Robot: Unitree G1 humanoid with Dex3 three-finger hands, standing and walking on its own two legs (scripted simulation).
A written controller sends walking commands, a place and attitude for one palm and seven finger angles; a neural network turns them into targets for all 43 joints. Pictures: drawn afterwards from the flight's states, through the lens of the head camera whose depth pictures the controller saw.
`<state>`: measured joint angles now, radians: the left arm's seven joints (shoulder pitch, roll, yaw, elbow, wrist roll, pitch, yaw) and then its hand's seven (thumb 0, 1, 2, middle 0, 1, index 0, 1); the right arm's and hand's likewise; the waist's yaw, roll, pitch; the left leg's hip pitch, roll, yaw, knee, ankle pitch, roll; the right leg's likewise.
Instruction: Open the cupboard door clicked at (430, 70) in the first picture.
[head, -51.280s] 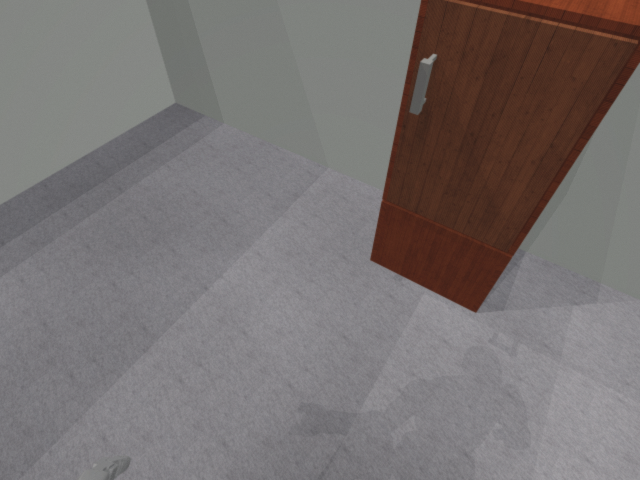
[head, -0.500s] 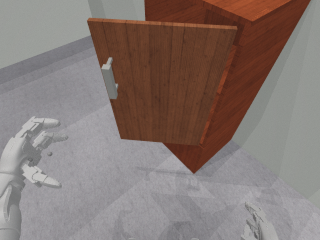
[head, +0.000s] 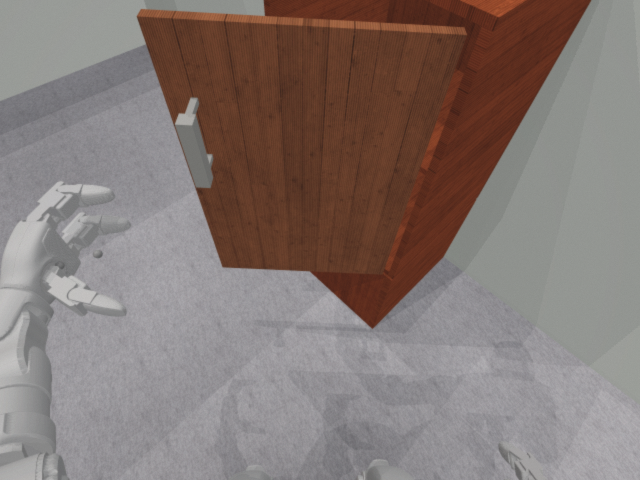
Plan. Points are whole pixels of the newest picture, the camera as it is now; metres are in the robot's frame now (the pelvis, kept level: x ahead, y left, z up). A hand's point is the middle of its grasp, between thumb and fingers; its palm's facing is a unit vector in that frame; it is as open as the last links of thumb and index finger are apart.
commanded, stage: move the hooked fingers beside the handle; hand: left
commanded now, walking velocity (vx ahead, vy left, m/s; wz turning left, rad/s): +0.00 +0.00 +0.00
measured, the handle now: (198, 143) +0.57 +0.19 +0.06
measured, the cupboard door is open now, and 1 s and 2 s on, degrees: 44 44 44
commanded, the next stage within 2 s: none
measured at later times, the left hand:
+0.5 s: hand (119, 209) +0.43 +0.27 +0.07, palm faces -0.02 -1.00 +0.00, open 14.0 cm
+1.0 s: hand (149, 167) +0.50 +0.25 +0.07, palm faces -0.05 -1.00 +0.00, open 14.0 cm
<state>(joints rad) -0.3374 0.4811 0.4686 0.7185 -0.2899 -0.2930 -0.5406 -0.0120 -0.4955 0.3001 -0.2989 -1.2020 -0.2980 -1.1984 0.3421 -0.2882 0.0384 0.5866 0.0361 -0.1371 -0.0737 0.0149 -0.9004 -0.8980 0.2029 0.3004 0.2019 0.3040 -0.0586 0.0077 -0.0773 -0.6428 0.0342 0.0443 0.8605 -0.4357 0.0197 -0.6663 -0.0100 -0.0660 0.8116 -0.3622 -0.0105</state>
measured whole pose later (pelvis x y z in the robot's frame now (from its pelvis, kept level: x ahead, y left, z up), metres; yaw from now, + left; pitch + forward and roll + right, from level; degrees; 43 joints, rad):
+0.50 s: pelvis +0.00 +0.01 -0.01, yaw +0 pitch +16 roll -2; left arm -0.66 0.57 0.47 1.03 -0.20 -0.33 -0.51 -0.01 -0.50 0.30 -0.30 -1.20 -0.30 -1.20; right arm 0.35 -0.28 0.05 0.60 0.02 -0.04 -0.05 0.01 -0.90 -0.90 0.20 0.30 0.20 0.30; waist -0.10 0.00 -0.08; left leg -0.75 0.04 0.04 0.93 -0.45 0.03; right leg -0.77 -0.01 -0.07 0.86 -0.37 0.00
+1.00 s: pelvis +0.00 +0.01 -0.02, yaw -1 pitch +21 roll -3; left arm -0.91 0.69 0.49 1.22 -0.11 -0.31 -0.47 -0.01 -0.50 0.30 -0.30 -1.20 -0.30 -1.20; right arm 0.41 -0.29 0.06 0.60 0.01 0.05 -0.04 0.01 -0.90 -0.90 0.20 0.30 0.20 0.30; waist -0.18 0.01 -0.08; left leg -0.88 0.06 0.04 0.98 -0.47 0.03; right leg -0.88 0.01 -0.07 0.89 -0.37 0.00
